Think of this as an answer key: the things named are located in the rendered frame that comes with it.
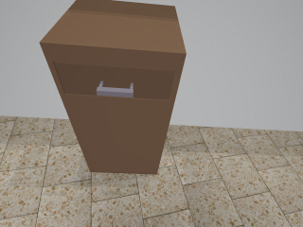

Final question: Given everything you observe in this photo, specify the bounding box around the handle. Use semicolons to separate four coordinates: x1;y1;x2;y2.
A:
97;81;134;97

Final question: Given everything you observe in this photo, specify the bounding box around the cabinet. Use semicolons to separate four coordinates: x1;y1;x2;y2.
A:
40;0;187;175

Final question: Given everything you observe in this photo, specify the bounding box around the drawer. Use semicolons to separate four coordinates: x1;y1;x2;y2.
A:
55;61;175;100

